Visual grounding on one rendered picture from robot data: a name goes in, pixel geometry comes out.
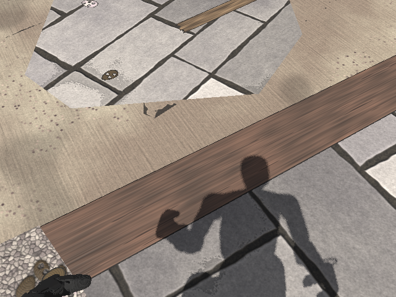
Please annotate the robot left hand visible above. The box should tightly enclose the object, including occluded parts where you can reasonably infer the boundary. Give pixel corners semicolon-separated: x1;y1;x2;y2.
21;274;92;297

